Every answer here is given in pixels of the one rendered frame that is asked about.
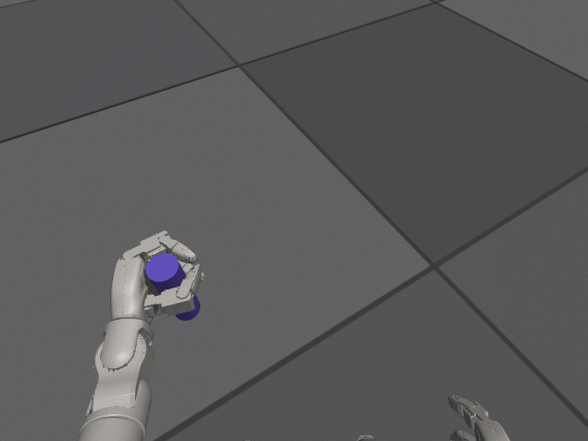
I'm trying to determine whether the right robot hand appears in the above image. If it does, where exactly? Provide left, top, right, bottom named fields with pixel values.
left=448, top=395, right=510, bottom=441

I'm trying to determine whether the left robot arm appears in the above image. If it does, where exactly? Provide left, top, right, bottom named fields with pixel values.
left=77, top=317, right=155, bottom=441

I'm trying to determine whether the left robot hand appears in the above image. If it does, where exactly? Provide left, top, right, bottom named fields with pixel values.
left=110, top=231, right=206, bottom=326

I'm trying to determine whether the can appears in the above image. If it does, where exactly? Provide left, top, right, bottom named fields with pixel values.
left=146, top=254, right=200, bottom=321

